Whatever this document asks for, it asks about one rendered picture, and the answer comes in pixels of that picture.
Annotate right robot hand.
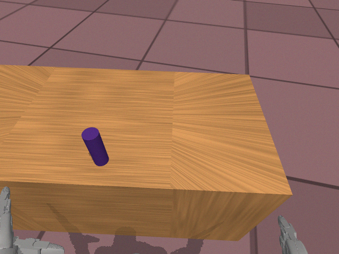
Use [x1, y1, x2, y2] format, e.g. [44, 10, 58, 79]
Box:
[278, 215, 308, 254]

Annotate can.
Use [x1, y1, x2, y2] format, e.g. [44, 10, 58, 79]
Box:
[82, 127, 109, 166]

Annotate left robot hand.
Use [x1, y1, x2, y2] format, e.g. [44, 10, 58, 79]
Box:
[0, 187, 65, 254]

